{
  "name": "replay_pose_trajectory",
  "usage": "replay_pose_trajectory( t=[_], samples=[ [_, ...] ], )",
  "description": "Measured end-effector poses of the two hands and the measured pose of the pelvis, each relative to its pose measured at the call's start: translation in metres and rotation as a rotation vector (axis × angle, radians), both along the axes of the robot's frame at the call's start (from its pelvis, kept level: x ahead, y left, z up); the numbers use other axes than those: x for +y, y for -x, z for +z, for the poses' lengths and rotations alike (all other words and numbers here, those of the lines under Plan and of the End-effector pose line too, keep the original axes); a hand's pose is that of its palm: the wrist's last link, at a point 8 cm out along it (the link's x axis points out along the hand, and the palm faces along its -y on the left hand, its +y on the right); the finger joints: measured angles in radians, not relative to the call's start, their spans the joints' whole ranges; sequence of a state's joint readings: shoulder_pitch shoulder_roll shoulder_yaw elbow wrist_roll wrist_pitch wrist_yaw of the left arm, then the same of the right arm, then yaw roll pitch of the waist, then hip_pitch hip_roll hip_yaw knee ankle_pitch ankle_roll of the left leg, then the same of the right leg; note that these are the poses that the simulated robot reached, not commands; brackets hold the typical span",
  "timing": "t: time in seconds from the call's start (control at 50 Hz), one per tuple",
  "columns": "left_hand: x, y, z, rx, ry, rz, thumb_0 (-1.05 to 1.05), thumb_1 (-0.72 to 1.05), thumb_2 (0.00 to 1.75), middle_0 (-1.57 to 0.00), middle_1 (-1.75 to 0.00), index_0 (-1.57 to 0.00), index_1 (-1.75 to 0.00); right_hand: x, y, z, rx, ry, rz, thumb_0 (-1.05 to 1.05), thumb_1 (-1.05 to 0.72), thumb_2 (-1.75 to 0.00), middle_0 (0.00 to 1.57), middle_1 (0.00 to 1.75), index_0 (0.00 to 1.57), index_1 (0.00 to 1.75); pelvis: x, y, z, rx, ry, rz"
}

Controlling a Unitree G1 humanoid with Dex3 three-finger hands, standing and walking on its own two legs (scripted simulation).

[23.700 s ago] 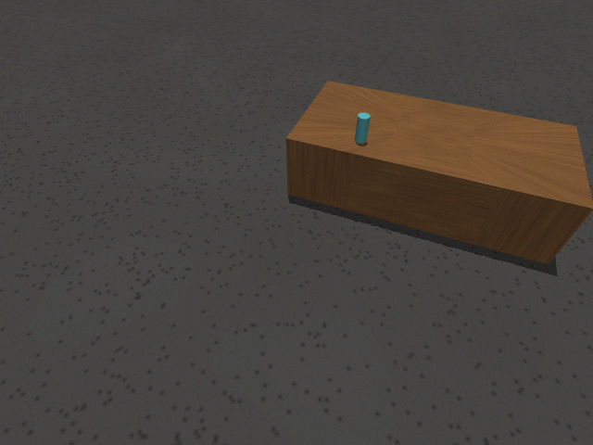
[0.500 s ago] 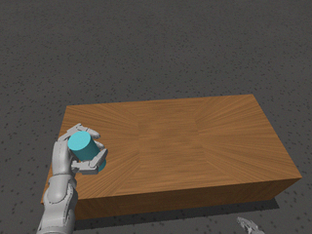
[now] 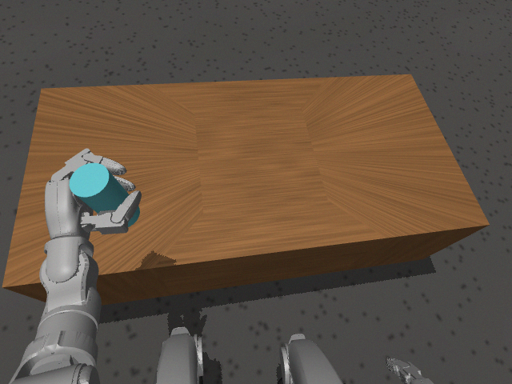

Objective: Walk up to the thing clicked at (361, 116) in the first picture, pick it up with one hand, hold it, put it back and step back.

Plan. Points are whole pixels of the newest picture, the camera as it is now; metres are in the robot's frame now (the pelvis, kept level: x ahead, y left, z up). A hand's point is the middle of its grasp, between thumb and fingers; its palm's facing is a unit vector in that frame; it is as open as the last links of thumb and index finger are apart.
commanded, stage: crouch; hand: left
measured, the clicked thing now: (108, 198) +0.42 +0.21 +0.00
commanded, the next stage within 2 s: lower in 0.72 s
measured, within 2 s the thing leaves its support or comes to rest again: neither
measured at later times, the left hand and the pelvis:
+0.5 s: hand (128, 203) +0.45 +0.21 -0.09, palm faces +0.16 -0.99 -0.02, open 7.1 cm; pelvis -0.03 +0.00 -0.09, yaw -3 degrees
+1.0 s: hand (133, 208) +0.47 +0.22 -0.14, palm faces +0.16 -0.99 -0.02, open 7.1 cm; pelvis -0.03 -0.01 -0.13, yaw -4 degrees
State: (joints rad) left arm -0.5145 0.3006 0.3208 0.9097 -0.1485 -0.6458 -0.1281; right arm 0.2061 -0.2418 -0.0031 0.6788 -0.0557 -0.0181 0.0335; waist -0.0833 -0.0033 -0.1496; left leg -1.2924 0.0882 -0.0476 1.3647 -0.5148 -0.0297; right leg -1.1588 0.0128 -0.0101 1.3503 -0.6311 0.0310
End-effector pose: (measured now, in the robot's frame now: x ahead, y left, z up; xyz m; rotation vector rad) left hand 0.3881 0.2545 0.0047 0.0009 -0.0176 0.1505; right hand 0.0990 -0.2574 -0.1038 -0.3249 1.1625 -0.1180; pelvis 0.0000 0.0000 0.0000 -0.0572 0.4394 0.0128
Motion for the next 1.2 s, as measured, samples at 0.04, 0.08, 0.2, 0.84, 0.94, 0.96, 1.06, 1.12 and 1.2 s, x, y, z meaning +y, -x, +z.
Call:
replay_pose_trajectory(
  t=[0.04,0.08,0.2,0.84,0.94,0.96,1.06,1.12,1.2],
  samples=[
    [0.001,-0.006,-0.011,0.004,-0.009,-0.009,0.01,-0.1,1.12,-0.88,-1.13,-0.93,-1.13,0.002,0.007,-0.015,0.031,-0.008,-0.006,0.01,-0.92,-0.91,0.2,0.3,0.2,0.3,0.001,0.002,-0.011,0.022,0.004,-0.004],
    [0.001,-0.01,-0.021,0.016,-0.013,-0.017,0.01,-0.1,1.12,-0.88,-1.13,-0.93,-1.12,0.005,0.014,-0.028,0.058,-0.019,-0.015,0.01,-0.92,-0.91,0.2,0.3,0.2,0.3,0.002,0.004,-0.02,0.04,0.007,-0.009],
    [-0.001,-0.014,-0.044,0.037,0.006,0.006,0.01,-0.1,1.12,-0.88,-1.13,-0.93,-1.12,0.013,0.03,-0.055,0.106,-0.056,-0.029,0.01,-0.93,-0.91,0.2,0.3,0.2,0.3,0.002,0.012,-0.039,0.07,0.012,-0.019],
    [0.009,-0.049,-0.122,0.044,-0.021,0.005,0.01,-0.1,1.12,-0.88,-1.13,-0.93,-1.12,-0.008,0.055,-0.125,0.17,0.008,-0.042,0.0,-0.92,-0.91,0.2,0.3,0.2,0.3,-0.006,0.032,-0.115,0.166,0.027,-0.047],
    [0.011,-0.05,-0.133,0.051,-0.011,0.005,0.01,-0.1,1.12,-0.88,-1.13,-0.93,-1.12,-0.008,0.054,-0.133,0.174,0.011,-0.036,0.0,-0.93,-0.91,0.2,0.3,0.2,0.3,-0.006,0.032,-0.123,0.174,0.029,-0.051],
    [0.011,-0.05,-0.137,0.057,-0.011,0.007,0.01,-0.1,1.12,-0.88,-1.13,-0.93,-1.12,-0.008,0.054,-0.135,0.174,0.013,-0.034,0.0,-0.93,-0.91,0.2,0.3,0.2,0.3,-0.005,0.032,-0.125,0.176,0.029,-0.053],
    [0.014,-0.048,-0.156,0.058,-0.012,0.009,0.01,-0.1,1.12,-0.88,-1.13,-0.93,-1.12,-0.01,0.057,-0.148,0.182,0.025,-0.025,0.0,-0.93,-0.91,0.2,0.3,0.2,0.3,-0.005,0.035,-0.141,0.181,0.031,-0.058],
    [0.014,-0.047,-0.168,0.052,-0.02,0.004,0.01,-0.1,1.12,-0.88,-1.13,-0.93,-1.12,-0.011,0.06,-0.157,0.191,0.03,-0.02,0.0,-0.93,-0.91,0.2,0.3,0.2,0.3,-0.004,0.038,-0.151,0.18,0.032,-0.061],
    [0.014,-0.047,-0.18,0.046,-0.027,0.0,0.01,-0.1,1.12,-0.89,-1.13,-0.93,-1.12,-0.01,0.064,-0.17,0.202,0.032,-0.016,0.0,-0.93,-0.91,0.2,0.3,0.2,0.3,-0.004,0.042,-0.163,0.177,0.033,-0.062]
  ],
)
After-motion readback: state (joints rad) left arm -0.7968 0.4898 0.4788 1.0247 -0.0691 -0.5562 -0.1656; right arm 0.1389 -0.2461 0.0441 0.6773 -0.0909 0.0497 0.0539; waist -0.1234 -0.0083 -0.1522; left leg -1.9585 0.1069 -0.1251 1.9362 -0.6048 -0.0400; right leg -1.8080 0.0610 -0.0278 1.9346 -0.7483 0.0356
